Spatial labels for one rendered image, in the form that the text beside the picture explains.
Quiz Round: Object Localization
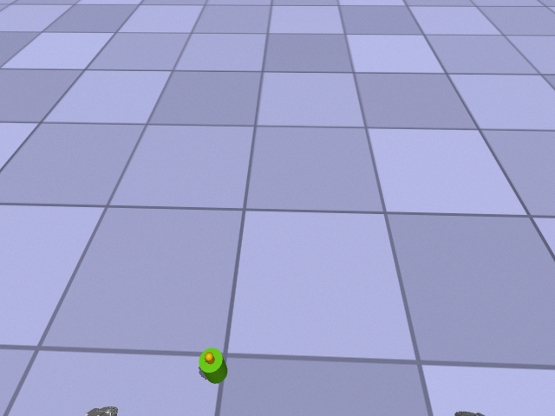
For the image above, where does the bottle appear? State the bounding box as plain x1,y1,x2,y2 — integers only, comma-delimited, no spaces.
199,348,227,384

